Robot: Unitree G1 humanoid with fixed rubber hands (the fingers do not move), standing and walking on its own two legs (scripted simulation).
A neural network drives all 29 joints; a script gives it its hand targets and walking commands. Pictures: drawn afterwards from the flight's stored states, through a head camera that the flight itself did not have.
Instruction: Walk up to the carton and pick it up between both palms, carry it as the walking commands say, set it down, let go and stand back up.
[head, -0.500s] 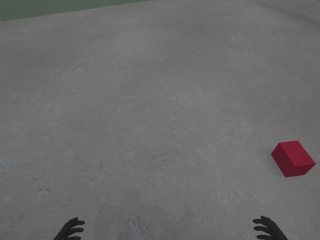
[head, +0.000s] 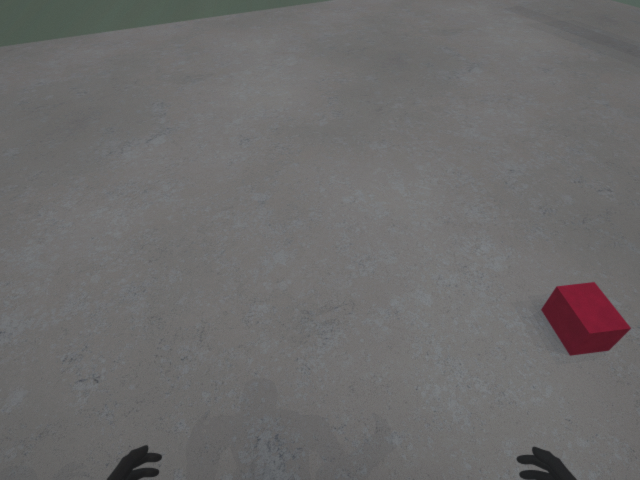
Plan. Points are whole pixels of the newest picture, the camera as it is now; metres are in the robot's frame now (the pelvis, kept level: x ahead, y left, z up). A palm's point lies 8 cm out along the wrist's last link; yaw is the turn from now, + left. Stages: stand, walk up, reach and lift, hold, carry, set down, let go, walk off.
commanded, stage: stand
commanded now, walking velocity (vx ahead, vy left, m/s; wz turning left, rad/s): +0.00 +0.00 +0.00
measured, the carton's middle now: (582, 318) +0.81 -0.87 -0.68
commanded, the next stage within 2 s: walk up in 1.62 s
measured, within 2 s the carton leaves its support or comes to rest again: neither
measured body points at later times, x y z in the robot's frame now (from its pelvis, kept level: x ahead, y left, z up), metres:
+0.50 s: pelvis -0.01 +0.00 +0.00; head -0.02 +0.00 +0.45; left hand +0.13 +0.29 -0.09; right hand +0.12 -0.28 -0.10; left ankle +0.00 +0.12 -0.72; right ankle +0.00 -0.12 -0.72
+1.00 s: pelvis -0.02 +0.00 +0.01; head -0.02 +0.00 +0.46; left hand +0.10 +0.29 -0.10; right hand +0.09 -0.29 -0.10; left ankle +0.00 +0.12 -0.72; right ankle +0.00 -0.12 -0.72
